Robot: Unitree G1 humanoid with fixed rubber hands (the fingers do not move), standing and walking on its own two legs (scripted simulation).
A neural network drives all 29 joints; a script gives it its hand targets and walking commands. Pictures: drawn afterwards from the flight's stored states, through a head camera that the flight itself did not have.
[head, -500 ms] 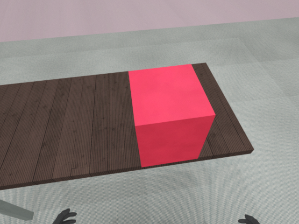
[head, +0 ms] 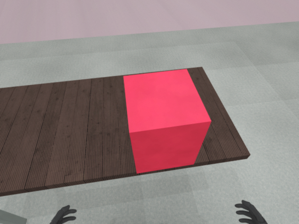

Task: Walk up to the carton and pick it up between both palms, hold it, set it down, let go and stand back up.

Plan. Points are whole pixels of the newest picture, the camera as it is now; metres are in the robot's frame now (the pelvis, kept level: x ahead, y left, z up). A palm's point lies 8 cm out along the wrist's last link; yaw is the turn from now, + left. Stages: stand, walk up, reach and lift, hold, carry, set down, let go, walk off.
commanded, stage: walk up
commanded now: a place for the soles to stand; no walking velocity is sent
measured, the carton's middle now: (160, 123) +0.41 -0.03 -0.01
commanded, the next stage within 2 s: reach and lift in 1.28 s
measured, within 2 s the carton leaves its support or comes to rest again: neither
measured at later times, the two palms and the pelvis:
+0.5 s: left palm out of the picture +0.11 +0.26 -0.08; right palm out of the picture +0.08 -0.27 -0.09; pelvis -0.02 +0.00 +0.00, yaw +0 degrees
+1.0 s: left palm out of the picture +0.07 +0.27 -0.09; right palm out of the picture +0.06 -0.26 -0.09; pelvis -0.03 +0.01 +0.01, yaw +1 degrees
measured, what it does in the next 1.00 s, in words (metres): stands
